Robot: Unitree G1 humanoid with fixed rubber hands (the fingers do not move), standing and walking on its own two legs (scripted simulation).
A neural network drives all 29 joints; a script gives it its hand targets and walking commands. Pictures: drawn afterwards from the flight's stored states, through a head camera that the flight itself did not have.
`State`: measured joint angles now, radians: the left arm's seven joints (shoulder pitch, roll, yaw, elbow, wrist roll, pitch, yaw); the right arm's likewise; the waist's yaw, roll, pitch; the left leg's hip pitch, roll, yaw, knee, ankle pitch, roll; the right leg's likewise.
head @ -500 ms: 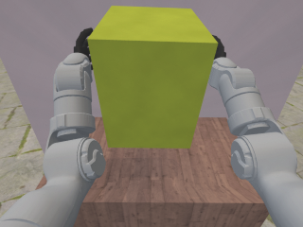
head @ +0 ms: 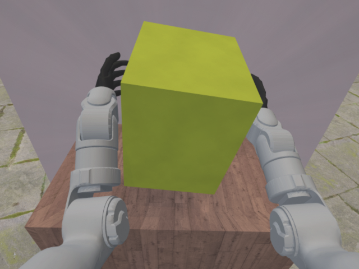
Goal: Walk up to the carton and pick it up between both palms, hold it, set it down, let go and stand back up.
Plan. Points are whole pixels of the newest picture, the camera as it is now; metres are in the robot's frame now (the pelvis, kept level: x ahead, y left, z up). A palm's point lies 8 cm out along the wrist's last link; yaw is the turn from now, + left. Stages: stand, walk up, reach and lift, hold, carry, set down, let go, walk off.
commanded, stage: set down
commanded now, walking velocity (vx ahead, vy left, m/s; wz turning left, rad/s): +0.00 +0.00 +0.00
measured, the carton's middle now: (180, 110) +0.42 -0.03 +0.20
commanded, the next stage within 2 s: none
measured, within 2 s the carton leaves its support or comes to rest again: neither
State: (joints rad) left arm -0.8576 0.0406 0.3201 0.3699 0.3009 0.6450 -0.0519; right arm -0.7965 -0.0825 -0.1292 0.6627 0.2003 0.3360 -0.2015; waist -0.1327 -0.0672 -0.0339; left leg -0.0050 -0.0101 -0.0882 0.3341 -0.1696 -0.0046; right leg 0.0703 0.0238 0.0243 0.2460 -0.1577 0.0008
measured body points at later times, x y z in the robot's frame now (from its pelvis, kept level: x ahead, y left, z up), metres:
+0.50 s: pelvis +0.01 +0.01 +0.00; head -0.05 +0.05 +0.44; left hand +0.42 +0.13 +0.23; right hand +0.37 -0.19 +0.20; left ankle +0.02 +0.12 -0.75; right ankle +0.00 -0.12 -0.75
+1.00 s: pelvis +0.00 +0.01 +0.00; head -0.04 +0.05 +0.45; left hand +0.43 +0.11 +0.20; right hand +0.36 -0.20 +0.16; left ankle +0.02 +0.12 -0.75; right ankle +0.00 -0.12 -0.75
